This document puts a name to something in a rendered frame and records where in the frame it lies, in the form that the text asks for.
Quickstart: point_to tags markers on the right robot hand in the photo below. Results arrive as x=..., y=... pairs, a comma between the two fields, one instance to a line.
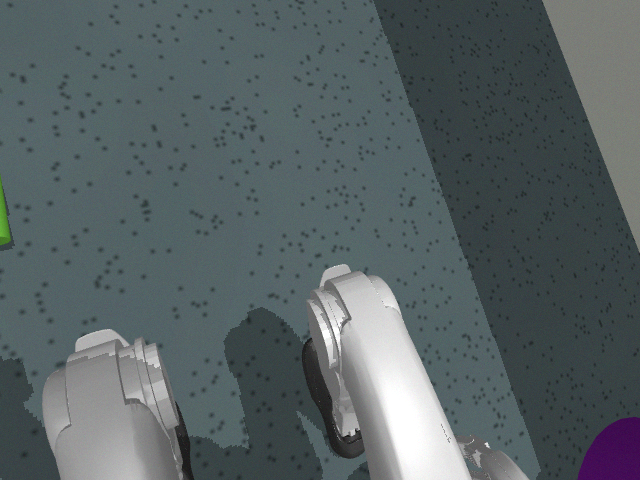
x=495, y=465

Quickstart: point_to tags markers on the can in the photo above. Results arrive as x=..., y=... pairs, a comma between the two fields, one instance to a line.
x=4, y=227

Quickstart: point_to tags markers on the left robot foot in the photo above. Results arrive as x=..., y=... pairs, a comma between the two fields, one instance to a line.
x=184, y=445

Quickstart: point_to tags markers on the right robot foot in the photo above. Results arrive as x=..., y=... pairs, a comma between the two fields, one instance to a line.
x=347, y=447

